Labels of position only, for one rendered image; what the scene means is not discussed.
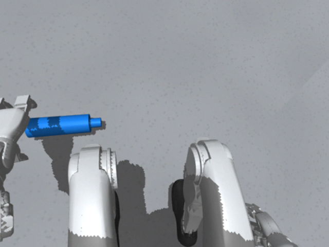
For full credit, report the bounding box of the left robot arm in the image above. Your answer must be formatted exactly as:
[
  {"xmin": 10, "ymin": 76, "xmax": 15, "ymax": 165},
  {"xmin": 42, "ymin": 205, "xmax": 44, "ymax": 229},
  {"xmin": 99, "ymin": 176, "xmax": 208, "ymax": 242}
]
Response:
[{"xmin": 0, "ymin": 137, "xmax": 17, "ymax": 242}]

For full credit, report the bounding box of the bottle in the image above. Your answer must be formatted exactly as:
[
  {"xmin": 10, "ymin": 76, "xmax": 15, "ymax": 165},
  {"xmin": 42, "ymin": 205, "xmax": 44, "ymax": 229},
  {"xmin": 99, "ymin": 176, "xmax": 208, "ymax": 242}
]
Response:
[{"xmin": 25, "ymin": 114, "xmax": 102, "ymax": 138}]

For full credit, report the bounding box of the right robot foot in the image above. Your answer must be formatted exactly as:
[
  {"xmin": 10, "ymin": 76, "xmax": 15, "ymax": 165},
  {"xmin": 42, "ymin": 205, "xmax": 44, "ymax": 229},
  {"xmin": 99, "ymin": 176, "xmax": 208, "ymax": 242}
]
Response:
[{"xmin": 172, "ymin": 179, "xmax": 197, "ymax": 247}]

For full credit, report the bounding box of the right robot hand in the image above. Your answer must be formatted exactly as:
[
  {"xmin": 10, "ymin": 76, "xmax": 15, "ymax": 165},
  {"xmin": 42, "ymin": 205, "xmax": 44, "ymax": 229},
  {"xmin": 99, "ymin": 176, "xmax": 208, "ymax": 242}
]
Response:
[{"xmin": 245, "ymin": 203, "xmax": 282, "ymax": 247}]

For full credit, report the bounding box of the right robot arm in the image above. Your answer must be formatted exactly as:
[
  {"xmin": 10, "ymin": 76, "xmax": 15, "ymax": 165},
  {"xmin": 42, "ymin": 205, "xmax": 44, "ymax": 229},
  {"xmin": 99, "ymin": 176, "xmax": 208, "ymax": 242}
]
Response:
[{"xmin": 266, "ymin": 234, "xmax": 298, "ymax": 247}]

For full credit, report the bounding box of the left robot hand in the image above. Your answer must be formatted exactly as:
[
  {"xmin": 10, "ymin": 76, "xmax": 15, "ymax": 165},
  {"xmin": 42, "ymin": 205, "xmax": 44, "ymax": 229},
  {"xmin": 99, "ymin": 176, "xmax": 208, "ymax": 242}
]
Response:
[{"xmin": 0, "ymin": 95, "xmax": 37, "ymax": 163}]

